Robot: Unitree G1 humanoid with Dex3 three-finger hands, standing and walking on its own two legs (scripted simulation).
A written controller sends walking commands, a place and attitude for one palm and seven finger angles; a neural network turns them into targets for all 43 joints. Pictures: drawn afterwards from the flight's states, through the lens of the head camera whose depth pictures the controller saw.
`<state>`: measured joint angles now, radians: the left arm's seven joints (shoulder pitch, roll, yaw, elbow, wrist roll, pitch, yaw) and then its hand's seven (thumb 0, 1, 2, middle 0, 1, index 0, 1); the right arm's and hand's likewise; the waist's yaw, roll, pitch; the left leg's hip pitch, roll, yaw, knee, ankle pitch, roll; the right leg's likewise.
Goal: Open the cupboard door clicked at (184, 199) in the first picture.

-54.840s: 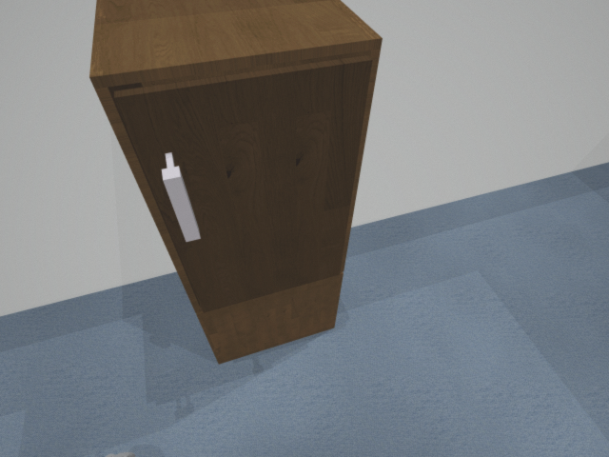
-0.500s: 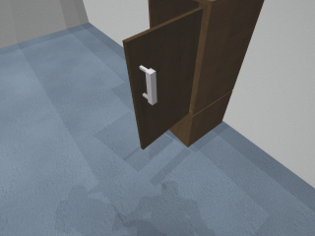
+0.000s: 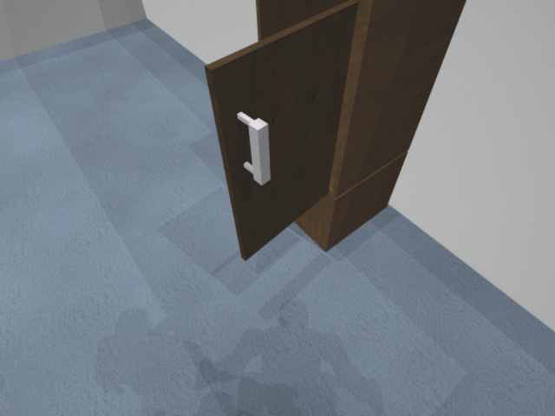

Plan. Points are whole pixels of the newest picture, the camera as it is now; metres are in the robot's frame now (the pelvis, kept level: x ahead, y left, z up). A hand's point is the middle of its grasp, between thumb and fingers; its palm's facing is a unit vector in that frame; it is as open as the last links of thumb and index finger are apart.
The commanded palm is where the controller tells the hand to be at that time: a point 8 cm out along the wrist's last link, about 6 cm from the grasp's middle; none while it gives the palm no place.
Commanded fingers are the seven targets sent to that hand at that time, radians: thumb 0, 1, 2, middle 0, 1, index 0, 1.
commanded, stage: look to check the result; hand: left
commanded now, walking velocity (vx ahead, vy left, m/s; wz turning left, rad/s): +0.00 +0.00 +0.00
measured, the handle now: (252, 148) +0.57 +0.08 +0.03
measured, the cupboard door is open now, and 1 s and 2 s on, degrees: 96 96 96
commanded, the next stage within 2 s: stand and wait in 0.28 s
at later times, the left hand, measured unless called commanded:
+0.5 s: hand out of the picture +0.12 +0.24 -0.16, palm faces -0.02 -0.95 -0.32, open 7.4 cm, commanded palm none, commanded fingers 0.00 0.90 0.90 -0.20 -0.30 -0.20 -0.30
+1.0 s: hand out of the picture +0.11 +0.25 -0.16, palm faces -0.03 -0.95 -0.31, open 7.4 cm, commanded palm none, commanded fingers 0.00 0.90 0.90 -0.20 -0.30 -0.20 -0.30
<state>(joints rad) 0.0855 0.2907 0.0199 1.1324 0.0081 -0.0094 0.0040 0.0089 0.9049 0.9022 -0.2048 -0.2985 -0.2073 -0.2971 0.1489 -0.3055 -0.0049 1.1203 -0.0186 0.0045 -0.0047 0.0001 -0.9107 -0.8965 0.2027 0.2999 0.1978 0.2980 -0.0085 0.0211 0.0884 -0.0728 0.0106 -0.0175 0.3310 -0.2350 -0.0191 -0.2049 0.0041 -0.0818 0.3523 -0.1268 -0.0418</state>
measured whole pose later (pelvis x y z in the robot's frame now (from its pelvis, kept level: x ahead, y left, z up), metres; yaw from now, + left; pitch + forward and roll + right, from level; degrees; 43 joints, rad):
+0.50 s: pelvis +0.02 +0.00 +0.00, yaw +0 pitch -1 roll +0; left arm 0.06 0.31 0.01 1.12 0.01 -0.02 0.00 0.01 0.90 0.90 -0.20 -0.30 -0.21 -0.30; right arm 0.11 -0.32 0.00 1.12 -0.02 0.00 0.00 0.00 -0.91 -0.90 0.20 0.30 0.20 0.30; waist -0.01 0.02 0.07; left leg -0.03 0.02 -0.02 0.29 -0.25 -0.02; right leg -0.17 0.01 -0.08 0.33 -0.14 -0.04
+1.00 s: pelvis +0.02 +0.01 +0.00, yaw +0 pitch -1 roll +0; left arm 0.08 0.32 0.01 1.13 0.01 -0.01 0.00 0.01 0.91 0.90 -0.20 -0.30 -0.21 -0.30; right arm 0.13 -0.31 0.00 1.12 -0.02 0.00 0.00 0.00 -0.91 -0.90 0.20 0.30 0.20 0.30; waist -0.01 0.00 0.07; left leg -0.02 0.00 -0.01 0.28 -0.24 0.00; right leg -0.16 0.00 -0.07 0.32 -0.14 -0.02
